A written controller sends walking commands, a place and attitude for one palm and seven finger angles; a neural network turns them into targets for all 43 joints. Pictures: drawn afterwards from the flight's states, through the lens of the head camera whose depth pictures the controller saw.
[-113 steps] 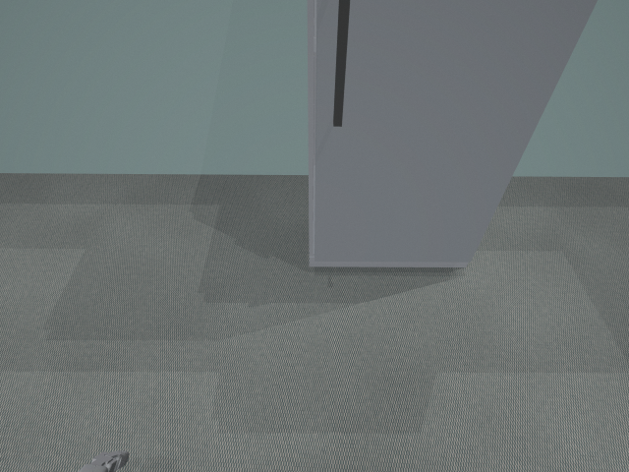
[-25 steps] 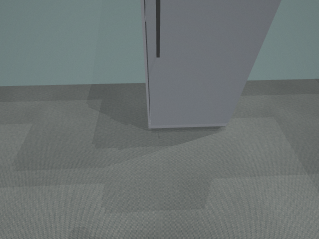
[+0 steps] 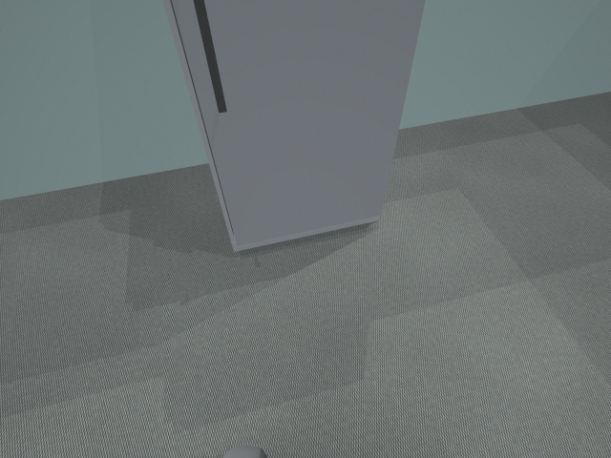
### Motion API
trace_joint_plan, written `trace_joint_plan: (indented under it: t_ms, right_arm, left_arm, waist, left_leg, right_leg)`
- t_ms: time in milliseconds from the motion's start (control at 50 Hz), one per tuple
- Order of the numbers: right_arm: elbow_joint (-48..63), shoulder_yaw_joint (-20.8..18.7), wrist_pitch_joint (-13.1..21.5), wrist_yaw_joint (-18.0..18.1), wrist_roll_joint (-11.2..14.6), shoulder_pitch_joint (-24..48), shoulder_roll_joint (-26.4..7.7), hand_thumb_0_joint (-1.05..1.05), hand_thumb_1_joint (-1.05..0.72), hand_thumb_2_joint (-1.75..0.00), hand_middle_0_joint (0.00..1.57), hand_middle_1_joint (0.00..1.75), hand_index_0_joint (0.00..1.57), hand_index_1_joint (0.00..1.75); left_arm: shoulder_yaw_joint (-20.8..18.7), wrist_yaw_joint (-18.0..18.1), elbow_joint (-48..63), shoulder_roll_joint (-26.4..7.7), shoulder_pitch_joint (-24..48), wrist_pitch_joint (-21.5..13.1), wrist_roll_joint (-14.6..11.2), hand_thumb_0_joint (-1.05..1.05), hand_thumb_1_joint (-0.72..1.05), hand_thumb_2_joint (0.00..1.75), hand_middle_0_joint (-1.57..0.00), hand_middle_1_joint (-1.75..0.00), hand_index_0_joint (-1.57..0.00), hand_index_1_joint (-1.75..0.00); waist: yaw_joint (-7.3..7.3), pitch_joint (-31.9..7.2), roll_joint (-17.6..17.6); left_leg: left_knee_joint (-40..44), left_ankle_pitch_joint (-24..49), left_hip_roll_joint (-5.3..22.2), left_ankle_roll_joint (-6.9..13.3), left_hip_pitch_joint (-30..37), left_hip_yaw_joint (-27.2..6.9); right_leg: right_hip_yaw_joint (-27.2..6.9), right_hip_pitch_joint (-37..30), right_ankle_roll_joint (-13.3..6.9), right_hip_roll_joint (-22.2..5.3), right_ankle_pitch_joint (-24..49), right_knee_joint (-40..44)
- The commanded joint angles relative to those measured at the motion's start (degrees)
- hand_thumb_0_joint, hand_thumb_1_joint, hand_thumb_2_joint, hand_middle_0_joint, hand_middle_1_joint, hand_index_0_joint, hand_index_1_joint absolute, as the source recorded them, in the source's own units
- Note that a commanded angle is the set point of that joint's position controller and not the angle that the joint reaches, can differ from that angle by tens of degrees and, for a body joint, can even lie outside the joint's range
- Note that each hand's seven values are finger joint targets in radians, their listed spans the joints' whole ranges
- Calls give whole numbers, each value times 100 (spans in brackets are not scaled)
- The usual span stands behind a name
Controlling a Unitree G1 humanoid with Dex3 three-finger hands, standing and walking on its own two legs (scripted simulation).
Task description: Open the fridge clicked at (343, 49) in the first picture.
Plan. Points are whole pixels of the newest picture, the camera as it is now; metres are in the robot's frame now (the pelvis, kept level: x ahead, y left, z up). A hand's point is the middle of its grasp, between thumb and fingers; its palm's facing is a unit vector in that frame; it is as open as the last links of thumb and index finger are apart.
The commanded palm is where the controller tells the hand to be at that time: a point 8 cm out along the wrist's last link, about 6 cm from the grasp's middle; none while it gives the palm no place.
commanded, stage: walk to a spot facing it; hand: left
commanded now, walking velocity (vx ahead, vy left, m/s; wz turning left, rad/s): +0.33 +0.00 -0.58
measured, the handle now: (205, 29) +0.92 +0.32 +0.13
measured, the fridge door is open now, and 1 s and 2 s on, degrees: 0 0 0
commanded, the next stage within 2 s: none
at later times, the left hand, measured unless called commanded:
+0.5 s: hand (187, 375) +0.27 +0.24 -0.18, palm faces -0.27 -0.95 -0.17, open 7.4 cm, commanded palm none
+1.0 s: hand (251, 302) +0.41 +0.16 -0.17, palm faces -0.54 -0.81 -0.23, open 7.4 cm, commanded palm none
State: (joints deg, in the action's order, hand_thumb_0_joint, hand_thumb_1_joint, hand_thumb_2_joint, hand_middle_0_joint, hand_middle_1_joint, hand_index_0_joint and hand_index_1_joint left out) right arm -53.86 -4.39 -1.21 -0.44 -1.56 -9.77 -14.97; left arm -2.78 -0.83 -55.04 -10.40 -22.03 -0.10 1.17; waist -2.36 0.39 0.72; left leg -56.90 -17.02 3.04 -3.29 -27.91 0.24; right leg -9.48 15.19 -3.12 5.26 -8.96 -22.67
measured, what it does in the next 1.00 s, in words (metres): walks ahead, turning right: left foot, then right foot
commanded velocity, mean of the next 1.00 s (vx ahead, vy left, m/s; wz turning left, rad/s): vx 0.08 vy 0.00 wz -0.60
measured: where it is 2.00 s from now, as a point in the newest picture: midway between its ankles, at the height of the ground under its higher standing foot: (294, 438)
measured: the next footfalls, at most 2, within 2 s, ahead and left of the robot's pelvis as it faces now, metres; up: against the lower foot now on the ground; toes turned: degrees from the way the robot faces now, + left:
left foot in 0.18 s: +0.08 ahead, +0.15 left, +0.00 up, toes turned -5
right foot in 0.68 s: +0.25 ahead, -0.06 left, +0.00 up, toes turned -33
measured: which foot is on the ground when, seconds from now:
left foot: up 0.00-0.16, down 0.18-0.68, up 0.70-1.00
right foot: down 0.00-0.18, up 0.20-0.66, down 0.68-1.00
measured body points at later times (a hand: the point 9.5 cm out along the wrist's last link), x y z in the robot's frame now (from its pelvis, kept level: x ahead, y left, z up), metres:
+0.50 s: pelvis +0.12 +0.07 +0.00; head +0.15 +0.10 +0.44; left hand +0.28 +0.29 -0.16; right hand +0.00 -0.13 -0.14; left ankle +0.04 +0.16 -0.75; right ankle +0.15 -0.10 -0.65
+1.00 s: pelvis +0.23 +0.05 -0.01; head +0.27 +0.02 +0.43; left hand +0.44 +0.20 -0.16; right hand +0.19 -0.21 -0.15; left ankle +0.34 +0.18 -0.68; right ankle +0.22 -0.04 -0.75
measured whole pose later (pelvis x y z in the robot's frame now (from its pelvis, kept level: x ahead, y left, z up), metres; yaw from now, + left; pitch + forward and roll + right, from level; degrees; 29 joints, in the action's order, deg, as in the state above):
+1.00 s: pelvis +0.23 +0.05 -0.01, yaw -36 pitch +2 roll +0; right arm -51.1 -2.8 -1.5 1.4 -1.2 -6.8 -10.3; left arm -3.3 0.0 -52.7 -11.3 -10.2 1.4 1.2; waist -0.1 3.8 0.3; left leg -59.2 -20.3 7.4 -4.4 -31.0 -0.5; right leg -1.3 19.9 -4.1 4.9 -11.5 -30.0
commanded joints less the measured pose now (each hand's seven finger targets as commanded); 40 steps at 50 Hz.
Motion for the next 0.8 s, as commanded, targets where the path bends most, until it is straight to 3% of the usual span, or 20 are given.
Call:
trace_joint_plan:
  t_ms: [0, 60, 100, 120, 140, 160, 180, 200, 240, 320, 420, 520, 600, 620, 640, 660, 680, 700, 720, 780]
  right_arm:
    - [674, -13, 271, 22, 22, 504, -293, 0, -90, -90, 20, 30, 20, 30]
    - [721, 3, 350, 52, 80, 405, -232, 0, -90, -90, 20, 30, 20, 30]
    - [542, 1, 424, 106, 119, -194, -273, 0, -90, -90, 20, 30, 20, 30]
    - [370, -47, 466, 170, 145, -687, -454, 0, -90, -90, 20, 30, 20, 30]
    - [238, -152, 490, 238, 105, -1173, -947, 0, -90, -90, 20, 30, 20, 30]
    - [270, -243, 460, 224, 62, -1460, -1377, 0, -90, -90, 20, 30, 20, 30]
    - [353, -181, 434, 206, 43, -1253, -1243, 0, -90, -90, 20, 30, 20, 30]
    - [398, -69, 450, 180, 35, -881, -814, 0, -90, -90, 20, 30, 20, 30]
    - [357, 46, 545, 208, 37, -648, -500, 0, -90, -90, 20, 30, 20, 30]
    - [82, 189, 639, 293, 90, -1215, -124, 0, -90, -90, 20, 30, 20, 30]
    - [-208, 251, 590, 358, 62, -1721, -12, 0, -90, -90, 20, 30, 20, 30]
    - [-409, 163, 476, 367, 3, -1968, -133, 0, -90, -90, 20, 30, 20, 30]
    - [-352, 23, 420, 331, 74, -1775, -447, 0, -90, -90, 20, 30, 20, 30]
    - [-282, 7, 400, 309, 101, -1677, -467, 0, -90, -90, 20, 30, 20, 30]
    - [-174, 31, 378, 257, 170, -1545, -417, 0, -90, -90, 20, 30, 20, 30]
    - [27, 110, 368, 231, 249, -1694, -22, 0, -90, -90, 20, 30, 20, 30]
    - [194, 70, 356, 305, 208, -1269, -108, 0, -90, -90, 20, 30, 20, 30]
    - [242, 40, 304, 306, 180, -1134, -26, 0, -90, -90, 20, 30, 20, 30]
    - [247, 67, 248, 261, 135, -1125, 23, 0, -90, -90, 20, 30, 20, 30]
    - [65, 71, 14, 259, 33, -1100, 16, 0, -90, -90, 20, 30, 20, 30]
  left_arm:
    - [-317, 83, 361, -1163, -166, -178, 45, 0, 90, 90, -20, -30, -20, -30]
    - [-352, 92, 446, -1237, -14, -134, 65, 0, 90, 90, -20, -30, -20, -30]
    - [-386, 92, 547, -1242, 368, -97, 34, 0, 90, 90, -20, -30, -20, -30]
    - [-363, 73, 617, -1079, 507, -89, 17, 0, 90, 90, -20, -30, -20, -30]
    - [-297, 20, 694, -761, 500, -81, -29, 0, 90, 90, -20, -30, -20, -30]
    - [-298, -26, 844, -602, 690, -121, -31, 0, 90, 90, -20, -30, -20, -30]
    - [-362, -52, 929, -831, 1029, -149, 38, 0, 90, 90, -20, -30, -20, -30]
    - [-416, -95, 759, -923, 844, -107, 90, 0, 90, 90, -20, -30, -20, -30]
    - [-415, -207, 547, -780, 709, -39, 130, 0, 90, 90, -20, -30, -20, -30]
    - [-318, -195, 416, -419, 526, 91, 113, 0, 90, 90, -20, -30, -20, -30]
    - [-248, -171, 559, -321, 1096, 202, 86, 0, 90, 90, -20, -30, -20, -30]
    - [-143, -176, 748, -265, 1924, 182, 47, 0, 90, 90, -20, -30, -20, -30]
    - [-208, -104, 597, -504, 1218, 81, 68, 0, 90, 90, -20, -30, -20, -30]
    - [-256, -71, 512, -686, 769, 24, 83, 0, 90, 90, -20, -30, -20, -30]
    - [-338, -32, 333, -993, 103, -52, 105, 0, 90, 90, -20, -30, -20, -30]
    - [-414, 56, 244, -1541, -348, -115, 35, 0, 90, 90, -20, -30, -20, -30]
    - [-456, 158, 268, -1677, -275, -42, -114, 0, 90, 90, -20, -30, -20, -30]
    - [-408, 206, 361, -1509, 180, 22, -126, 0, 90, 90, -20, -30, -20, -30]
    - [-374, 238, 505, -1306, 611, 28, -122, 0, 90, 90, -20, -30, -20, -30]
    - [-268, 250, 611, -1044, 1197, -19, -71, 0, 90, 90, -20, -30, -20, -30]
  waist:
    - [-102, -109, -920]
    - [-96, -132, -1092]
    - [219, -242, -1042]
    - [430, -371, -581]
    - [684, -588, 763]
    - [790, -323, 1750]
    - [738, 289, 993]
    - [424, 469, 593]
    - [219, 695, 475]
    - [118, 657, 762]
    - [229, 738, 889]
    - [450, 708, 687]
    - [61, -48, 859]
    - [-181, -343, 824]
    - [-538, -794, 371]
    - [-503, -1579, -963]
    - [-496, -1685, -719]
    - [-251, -991, -287]
    - [-71, -786, -511]
    - [359, -188, -15]
  left_leg:
    - [879, -209, -65, -13, -354, 13]
    - [1859, -529, -260, 86, 478, 28]
    - [2987, -77, -393, 157, 1864, 45]
    - [3524, -32, -149, 201, 3121, -101]
    - [4082, -1132, 1067, 386, 4206, -1301]
    - [4786, -2267, 2378, 783, 3974, -2859]
    - [5017, -2400, 2646, 1095, 2974, -3009]
    - [5058, -2111, 2177, 908, 2451, -2336]
    - [4924, -1031, 1697, 691, 2068, -1307]
    - [4300, 2695, 1158, 196, 2326, 201]
    - [3894, 4598, 1106, 178, 2579, 741]
    - [3472, 5525, 1270, 641, 3111, 1075]
    - [2105, 6624, 1468, 696, 3216, 1376]
    - [1281, 6235, 1479, 603, 2746, 1322]
    - [-255, 4610, 1344, 378, 1696, 1380]
    - [-2168, -1453, 203, -8, -248, 1311]
    - [-2820, -1959, 112, 53, -493, 360]
    - [-2694, -1456, 387, 99, -633, 20]
    - [-2453, -1061, 531, 33, -623, -2]
    - [-1758, -537, 578, -55, -17, -3]
  right_leg:
    - [-1929, -587, -778, -1313, -1891, 1100]
    - [-2007, -235, -803, -1279, -1462, 901]
    - [-1783, 546, -576, -962, -1341, 424]
    - [-1470, 1463, -335, -636, -1512, -148]
    - [-678, 2603, -74, -70, -2021, -1350]
    - [258, 3331, 221, 37, -2376, -2781]
    - [347, 3236, 308, -455, -1971, -3422]
    - [409, 2950, 347, -572, -1382, -3789]
    - [618, 2824, 408, -777, -730, -4326]
    - [924, 2797, 497, -714, -133, -4823]
    - [1335, 2887, 496, -632, 57, -4446]
    - [1915, 2332, 333, -507, -296, -2621]
    - [1984, 878, 49, -240, -428, -1693]
    - [1853, -86, -39, -274, -282, -1251]
    - [1271, -1587, -346, -850, 753, -597]
    - [-1518, -3181, -1183, -2718, 3817, -610]
    - [-1847, -2874, -1619, -3018, 4645, -374]
    - [-1103, -2274, -1523, -2821, 4072, -280]
    - [-995, -1728, -1269, -2506, 3255, -124]
    - [-390, 23, -823, -1969, 2190, 384]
